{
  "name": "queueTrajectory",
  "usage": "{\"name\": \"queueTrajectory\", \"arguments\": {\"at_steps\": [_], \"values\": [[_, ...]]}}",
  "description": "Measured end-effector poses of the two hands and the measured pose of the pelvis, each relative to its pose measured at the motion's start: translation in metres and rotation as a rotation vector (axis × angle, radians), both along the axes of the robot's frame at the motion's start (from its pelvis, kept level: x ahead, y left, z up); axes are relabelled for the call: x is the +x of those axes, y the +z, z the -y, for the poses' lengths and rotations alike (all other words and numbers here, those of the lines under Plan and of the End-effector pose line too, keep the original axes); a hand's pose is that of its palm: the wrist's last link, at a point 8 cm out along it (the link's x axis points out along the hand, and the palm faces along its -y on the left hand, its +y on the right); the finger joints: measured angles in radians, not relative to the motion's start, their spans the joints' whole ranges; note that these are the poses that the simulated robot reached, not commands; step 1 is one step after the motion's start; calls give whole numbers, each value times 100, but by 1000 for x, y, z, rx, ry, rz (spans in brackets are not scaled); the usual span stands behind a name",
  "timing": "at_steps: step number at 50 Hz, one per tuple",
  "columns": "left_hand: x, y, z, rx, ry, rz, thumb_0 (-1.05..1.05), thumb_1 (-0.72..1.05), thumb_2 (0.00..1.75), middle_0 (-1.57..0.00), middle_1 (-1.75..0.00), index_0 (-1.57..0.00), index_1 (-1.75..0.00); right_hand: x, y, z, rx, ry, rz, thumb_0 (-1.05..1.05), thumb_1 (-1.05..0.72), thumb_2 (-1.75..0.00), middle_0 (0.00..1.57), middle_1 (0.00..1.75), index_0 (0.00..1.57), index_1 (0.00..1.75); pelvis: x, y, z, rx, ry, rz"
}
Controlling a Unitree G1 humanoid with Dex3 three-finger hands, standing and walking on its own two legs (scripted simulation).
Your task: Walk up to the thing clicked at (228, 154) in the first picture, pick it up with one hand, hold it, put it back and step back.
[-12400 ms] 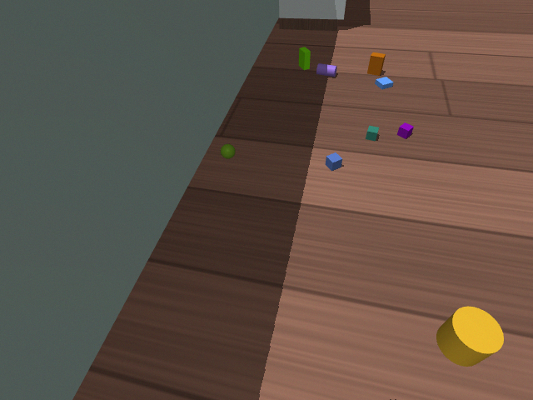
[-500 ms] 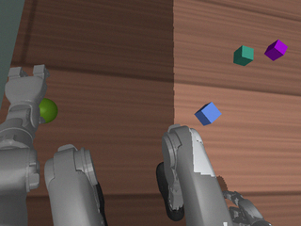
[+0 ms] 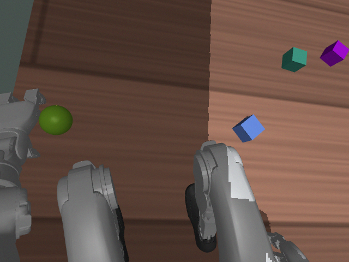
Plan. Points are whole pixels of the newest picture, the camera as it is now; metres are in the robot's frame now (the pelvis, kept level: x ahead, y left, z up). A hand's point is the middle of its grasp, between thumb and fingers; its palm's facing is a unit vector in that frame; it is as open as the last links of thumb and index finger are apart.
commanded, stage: rest palm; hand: left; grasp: from above
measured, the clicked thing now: (56, 120) +0.46 +0.29 -0.28
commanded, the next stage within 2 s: close in 1.36 s
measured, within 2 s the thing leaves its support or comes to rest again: neither
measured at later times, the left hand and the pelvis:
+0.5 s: hand (48, 118) +0.46 +0.29 -0.23, palm faces -0.45 -0.10 -0.89, open 14.2 cm; pelvis +0.01 +0.01 -0.02, yaw -3 degrees
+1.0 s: hand (53, 121) +0.45 +0.29 -0.24, palm faces -0.43 -0.10 -0.90, open 14.2 cm; pelvis +0.00 +0.01 -0.02, yaw -4 degrees
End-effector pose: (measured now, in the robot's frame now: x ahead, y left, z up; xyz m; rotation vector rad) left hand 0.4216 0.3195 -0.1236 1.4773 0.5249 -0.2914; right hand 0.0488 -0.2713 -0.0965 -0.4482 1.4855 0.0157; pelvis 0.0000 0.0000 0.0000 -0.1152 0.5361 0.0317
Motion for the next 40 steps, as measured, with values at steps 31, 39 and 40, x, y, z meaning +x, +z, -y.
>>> {"name": "queueTrajectory", "arguments": {"at_steps": [31,39,40], "values": [[36,-48,22,-1,75,31,0,-52,98,-7,-100,-7,-99,-18,-7,-20,62,54,-30,1,-90,-90,20,30,20,30,7,-18,-4,-33,-37,18],[33,-52,21,-22,41,44,0,-53,100,-7,-98,-7,-98,-20,1,-12,35,92,-38,0,-90,-90,20,30,20,30,6,-21,-5,-43,-41,37],[33,-53,22,-20,33,43,0,-53,100,-7,-98,-7,-98,-19,2,-11,31,100,-37,0,-90,-90,20,30,20,30,5,-21,-5,-44,-41,40]]}}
